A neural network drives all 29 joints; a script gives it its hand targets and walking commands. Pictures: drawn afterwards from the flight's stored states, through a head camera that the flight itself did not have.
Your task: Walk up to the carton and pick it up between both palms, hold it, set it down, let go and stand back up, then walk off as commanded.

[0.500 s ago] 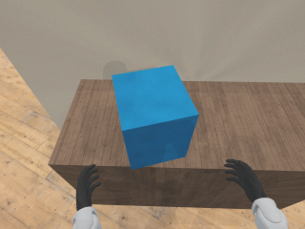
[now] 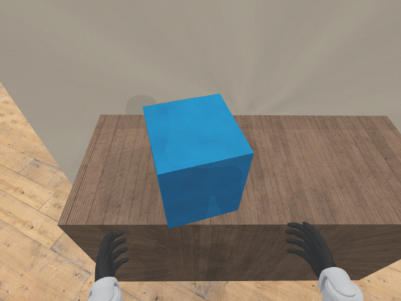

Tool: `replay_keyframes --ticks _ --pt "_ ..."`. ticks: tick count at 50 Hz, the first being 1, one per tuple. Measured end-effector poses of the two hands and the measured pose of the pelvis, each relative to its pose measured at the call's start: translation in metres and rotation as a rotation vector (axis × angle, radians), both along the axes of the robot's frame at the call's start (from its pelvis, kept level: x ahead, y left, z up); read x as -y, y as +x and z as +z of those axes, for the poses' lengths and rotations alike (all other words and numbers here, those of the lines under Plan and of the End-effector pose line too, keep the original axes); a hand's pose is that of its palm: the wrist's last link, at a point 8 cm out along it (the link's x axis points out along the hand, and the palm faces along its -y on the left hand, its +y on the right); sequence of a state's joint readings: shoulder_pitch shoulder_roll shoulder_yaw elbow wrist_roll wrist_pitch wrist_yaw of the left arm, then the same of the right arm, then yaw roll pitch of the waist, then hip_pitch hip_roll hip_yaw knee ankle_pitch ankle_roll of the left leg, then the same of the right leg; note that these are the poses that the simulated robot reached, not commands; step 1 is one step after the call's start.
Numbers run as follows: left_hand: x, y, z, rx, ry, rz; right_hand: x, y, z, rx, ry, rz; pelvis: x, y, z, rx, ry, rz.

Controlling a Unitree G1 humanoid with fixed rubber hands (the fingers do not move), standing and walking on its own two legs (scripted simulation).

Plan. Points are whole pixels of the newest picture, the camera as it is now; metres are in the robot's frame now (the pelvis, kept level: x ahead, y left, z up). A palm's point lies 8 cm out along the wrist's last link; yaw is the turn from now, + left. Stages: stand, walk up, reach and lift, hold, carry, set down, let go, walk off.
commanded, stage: set down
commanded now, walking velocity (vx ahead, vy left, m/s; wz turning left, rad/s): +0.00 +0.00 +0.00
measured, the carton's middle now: (193, 162) +0.45 +0.05 -0.03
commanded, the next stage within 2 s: let go in 1.26 s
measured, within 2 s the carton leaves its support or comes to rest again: neither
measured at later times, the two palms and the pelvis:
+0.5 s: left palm (110, 268) +0.20 +0.21 -0.06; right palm (326, 273) +0.19 -0.23 -0.06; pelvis +0.02 +0.00 +0.00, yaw +0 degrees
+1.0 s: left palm (105, 278) +0.18 +0.22 -0.08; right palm (317, 277) +0.18 -0.21 -0.07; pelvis +0.02 +0.00 +0.00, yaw +0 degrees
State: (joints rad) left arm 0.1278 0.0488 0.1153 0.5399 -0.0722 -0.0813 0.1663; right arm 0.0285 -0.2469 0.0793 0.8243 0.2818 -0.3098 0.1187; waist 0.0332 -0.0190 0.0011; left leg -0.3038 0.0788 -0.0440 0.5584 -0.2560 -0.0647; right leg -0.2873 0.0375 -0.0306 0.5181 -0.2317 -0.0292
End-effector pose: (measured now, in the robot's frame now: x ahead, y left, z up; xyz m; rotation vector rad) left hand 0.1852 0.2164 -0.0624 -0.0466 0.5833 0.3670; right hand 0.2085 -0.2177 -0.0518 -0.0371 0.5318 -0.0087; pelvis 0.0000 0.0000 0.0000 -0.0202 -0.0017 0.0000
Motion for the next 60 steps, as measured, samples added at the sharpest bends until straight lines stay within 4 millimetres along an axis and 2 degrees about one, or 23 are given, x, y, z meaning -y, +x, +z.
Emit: replay_keyframes --ticks 13,29,38,48,53,60 --pt "-0.007 0.013 -0.003 -0.040 0.020 -0.039 -0.004 0.004 -0.006 -0.035 0.010 -0.019 -0.002 0.014 0.001 0.006 0.003 -0.006" --pt "0.006 0.009 -0.002 -0.059 0.010 -0.111 0.013 -0.025 -0.014 -0.075 -0.009 -0.093 0.006 0.016 0.002 0.056 0.014 -0.006" --pt "0.004 0.004 -0.005 -0.098 0.010 -0.112 0.007 -0.023 -0.010 -0.070 -0.007 -0.084 0.006 0.014 0.002 0.069 0.015 -0.006" --pt "-0.005 -0.004 -0.016 -0.200 0.011 -0.135 -0.006 -0.027 -0.020 -0.146 -0.005 -0.087 0.004 0.015 0.002 0.069 0.015 -0.006" --pt "-0.011 -0.002 -0.015 -0.205 0.028 -0.134 -0.010 -0.022 -0.017 -0.125 0.001 -0.076 0.004 0.018 0.003 0.063 0.015 -0.006" --pt "-0.011 0.003 -0.016 -0.218 0.020 -0.169 -0.007 -0.025 -0.022 -0.159 -0.025 -0.095 0.003 0.022 0.004 0.056 0.015 -0.006"
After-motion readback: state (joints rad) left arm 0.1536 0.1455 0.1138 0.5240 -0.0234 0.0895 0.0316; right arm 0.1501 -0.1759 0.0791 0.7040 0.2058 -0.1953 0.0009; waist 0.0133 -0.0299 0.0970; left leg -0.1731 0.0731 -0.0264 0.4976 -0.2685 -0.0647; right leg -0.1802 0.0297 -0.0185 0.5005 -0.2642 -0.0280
